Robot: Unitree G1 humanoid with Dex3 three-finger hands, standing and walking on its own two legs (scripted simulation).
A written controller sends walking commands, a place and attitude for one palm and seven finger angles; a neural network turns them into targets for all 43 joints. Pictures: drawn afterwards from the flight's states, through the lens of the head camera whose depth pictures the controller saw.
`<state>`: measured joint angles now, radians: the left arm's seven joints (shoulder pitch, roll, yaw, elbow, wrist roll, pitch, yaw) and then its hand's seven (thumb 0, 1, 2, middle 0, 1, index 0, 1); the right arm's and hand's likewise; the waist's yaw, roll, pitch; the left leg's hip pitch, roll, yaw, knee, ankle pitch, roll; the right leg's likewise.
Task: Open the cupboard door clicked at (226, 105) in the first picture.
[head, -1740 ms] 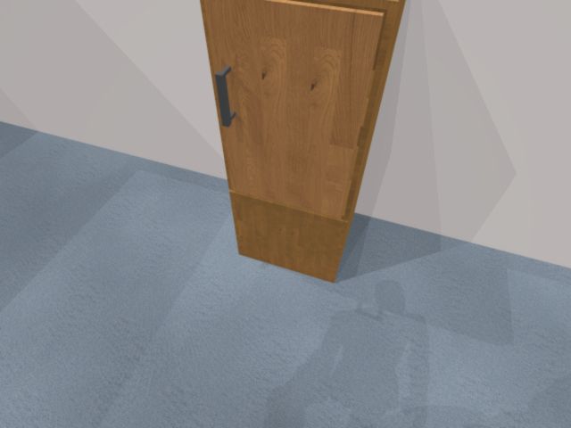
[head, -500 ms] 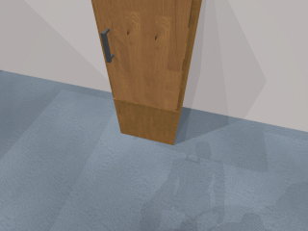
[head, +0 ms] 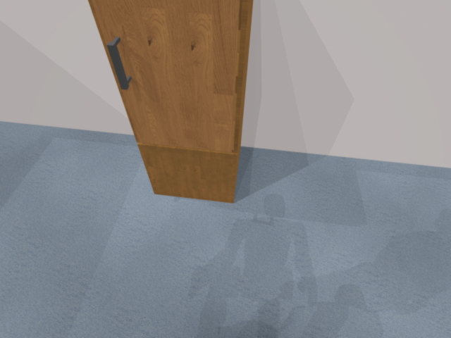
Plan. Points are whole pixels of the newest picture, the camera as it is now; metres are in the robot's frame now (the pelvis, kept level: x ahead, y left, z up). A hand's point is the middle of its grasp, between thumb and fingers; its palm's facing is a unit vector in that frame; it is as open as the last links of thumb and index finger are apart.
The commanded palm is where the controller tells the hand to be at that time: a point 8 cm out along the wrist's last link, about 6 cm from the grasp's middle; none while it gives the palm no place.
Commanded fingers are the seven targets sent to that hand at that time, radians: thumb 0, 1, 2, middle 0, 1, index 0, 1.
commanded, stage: take the last steps up to it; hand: left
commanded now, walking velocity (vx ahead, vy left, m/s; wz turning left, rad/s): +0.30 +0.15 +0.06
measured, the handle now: (121, 63) +0.81 +0.37 +0.03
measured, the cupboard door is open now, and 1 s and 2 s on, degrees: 0 0 0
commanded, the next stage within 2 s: come to a stop and stand still in 0.74 s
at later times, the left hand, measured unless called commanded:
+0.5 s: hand out of the picture +0.03 +0.21 -0.18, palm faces +0.10 -0.98 -0.18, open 7.4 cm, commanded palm none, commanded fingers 0.00 0.90 0.90 -0.20 -0.30 -0.20 -0.30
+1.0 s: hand (123, 300) +0.21 +0.24 -0.17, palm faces +0.14 -0.97 -0.19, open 7.3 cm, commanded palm none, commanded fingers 0.00 0.90 0.90 -0.20 -0.30 -0.20 -0.30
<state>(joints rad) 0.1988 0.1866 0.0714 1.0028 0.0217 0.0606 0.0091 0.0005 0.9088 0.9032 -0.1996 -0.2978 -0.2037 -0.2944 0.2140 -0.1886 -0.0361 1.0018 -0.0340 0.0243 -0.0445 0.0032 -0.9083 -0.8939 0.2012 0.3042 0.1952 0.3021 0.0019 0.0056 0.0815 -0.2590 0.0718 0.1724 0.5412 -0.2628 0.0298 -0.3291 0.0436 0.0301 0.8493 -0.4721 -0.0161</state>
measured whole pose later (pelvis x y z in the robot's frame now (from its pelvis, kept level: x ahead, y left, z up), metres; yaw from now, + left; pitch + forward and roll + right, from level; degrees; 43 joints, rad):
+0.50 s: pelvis +0.09 +0.03 -0.01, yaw +2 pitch -1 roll +1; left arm 0.37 0.16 0.06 1.11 0.03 0.01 0.00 0.00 0.91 0.90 -0.20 -0.30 -0.20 -0.29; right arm 0.32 -0.18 -0.04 1.02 -0.03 -0.03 -0.01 0.00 -0.91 -0.89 0.20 0.30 0.19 0.30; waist 0.01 -0.04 0.07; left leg -0.30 0.03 0.12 0.62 -0.29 0.02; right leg -0.31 -0.08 -0.03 0.99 -0.50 -0.04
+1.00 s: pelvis +0.24 +0.08 +0.00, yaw +2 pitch +0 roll +0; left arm 0.34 0.11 0.04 1.06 0.02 -0.02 0.04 0.00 0.92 0.90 -0.20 -0.30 -0.21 -0.29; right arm 0.20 -0.20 -0.03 1.01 -0.02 0.00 -0.01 0.01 -0.92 -0.89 0.20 0.30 0.19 0.30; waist 0.04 0.02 0.08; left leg -0.36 0.08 0.07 0.55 -0.02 0.00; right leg -0.13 -0.06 -0.11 0.51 -0.36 0.02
